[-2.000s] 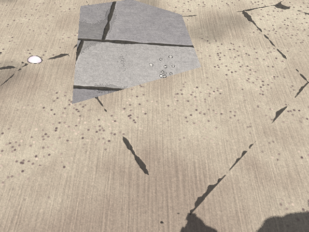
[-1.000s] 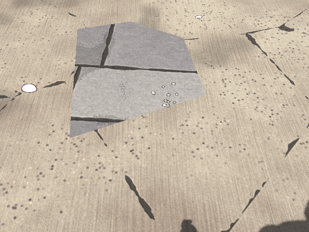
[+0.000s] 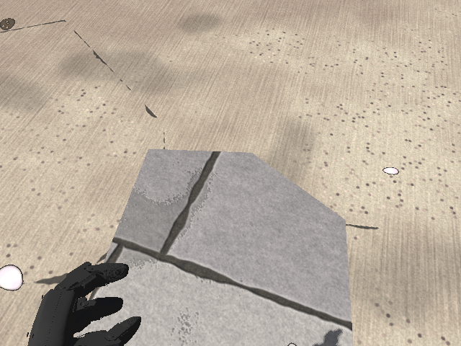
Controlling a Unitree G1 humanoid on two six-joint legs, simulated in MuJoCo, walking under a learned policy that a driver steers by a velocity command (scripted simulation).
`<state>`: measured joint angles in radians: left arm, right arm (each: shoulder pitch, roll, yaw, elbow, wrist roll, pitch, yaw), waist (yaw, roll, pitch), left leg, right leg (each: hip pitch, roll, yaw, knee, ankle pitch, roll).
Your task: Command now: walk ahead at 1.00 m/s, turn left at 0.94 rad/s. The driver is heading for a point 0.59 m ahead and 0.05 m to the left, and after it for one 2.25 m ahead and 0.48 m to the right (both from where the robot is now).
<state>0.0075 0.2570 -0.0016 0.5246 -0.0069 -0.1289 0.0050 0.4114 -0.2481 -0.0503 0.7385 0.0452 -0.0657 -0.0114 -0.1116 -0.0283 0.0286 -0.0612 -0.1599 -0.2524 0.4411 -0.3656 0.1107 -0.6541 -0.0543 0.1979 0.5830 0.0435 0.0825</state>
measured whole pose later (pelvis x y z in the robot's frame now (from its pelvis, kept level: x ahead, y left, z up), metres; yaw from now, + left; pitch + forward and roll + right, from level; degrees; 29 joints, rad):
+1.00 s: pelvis +0.64 +0.08 -0.01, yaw +13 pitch +0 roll +3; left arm 0.19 0.30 0.07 0.68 -0.01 0.05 -0.04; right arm 0.12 -0.29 -0.07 0.75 0.02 -0.02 -0.02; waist 0.00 -0.02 0.07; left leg -0.15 0.06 0.31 0.52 -0.35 -0.01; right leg -0.49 -0.09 -0.06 0.68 -0.14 -0.01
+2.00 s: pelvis +0.71 +0.09 +0.00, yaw -39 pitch +2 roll +1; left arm 0.12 0.29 0.06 0.56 0.02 0.06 0.00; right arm 0.15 -0.34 -0.08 0.77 0.01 0.01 0.01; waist -0.04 0.04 0.07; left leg -0.37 0.13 0.11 0.83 -0.51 -0.07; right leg -0.32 -0.02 -0.04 0.56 -0.28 -0.02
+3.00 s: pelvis +1.07 +0.01 -0.03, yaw -9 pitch +3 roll -3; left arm 0.12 0.31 0.06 0.70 -0.03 -0.11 -0.06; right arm 0.40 -0.29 -0.03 0.76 0.01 -0.07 -0.02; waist -0.01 0.03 0.04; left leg -0.12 0.00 -0.11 1.14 -0.38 0.04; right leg -0.52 0.10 -0.05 0.64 -0.22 -0.08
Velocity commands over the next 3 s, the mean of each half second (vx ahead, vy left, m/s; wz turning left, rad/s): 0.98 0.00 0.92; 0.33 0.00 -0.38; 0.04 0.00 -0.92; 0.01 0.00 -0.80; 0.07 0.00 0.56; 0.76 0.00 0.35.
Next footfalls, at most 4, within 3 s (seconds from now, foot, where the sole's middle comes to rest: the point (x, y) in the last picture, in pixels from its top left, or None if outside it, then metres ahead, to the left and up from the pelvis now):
0.08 right None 0.29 -0.18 -0.77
0.56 left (140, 309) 0.60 0.20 -0.77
1.02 right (200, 246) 0.80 0.01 -0.77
1.46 left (135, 243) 0.82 0.22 -0.77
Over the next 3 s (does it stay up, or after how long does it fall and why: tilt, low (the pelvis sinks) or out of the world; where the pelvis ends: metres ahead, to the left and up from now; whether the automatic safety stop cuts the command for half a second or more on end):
stays up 1.07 0.01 -0.03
